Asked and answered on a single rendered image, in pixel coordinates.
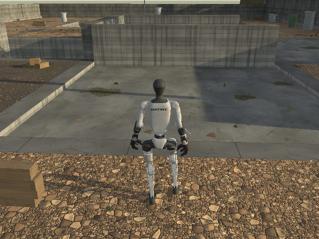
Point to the robot left forearm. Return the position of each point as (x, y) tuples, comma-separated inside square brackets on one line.
[(136, 132)]

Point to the robot left hand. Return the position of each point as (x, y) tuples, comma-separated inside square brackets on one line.
[(135, 142)]

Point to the robot right hand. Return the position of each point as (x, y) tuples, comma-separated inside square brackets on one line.
[(185, 149)]

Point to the left robot foot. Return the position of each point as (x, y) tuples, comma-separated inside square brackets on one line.
[(152, 200)]

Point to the robot right forearm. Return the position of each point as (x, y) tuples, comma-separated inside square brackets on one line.
[(182, 135)]

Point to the robot right upper arm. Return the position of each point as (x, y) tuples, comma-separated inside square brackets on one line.
[(177, 114)]

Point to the robot left upper arm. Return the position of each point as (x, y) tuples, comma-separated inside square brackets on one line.
[(141, 113)]

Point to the humanoid robot torso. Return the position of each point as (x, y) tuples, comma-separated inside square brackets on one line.
[(159, 121)]

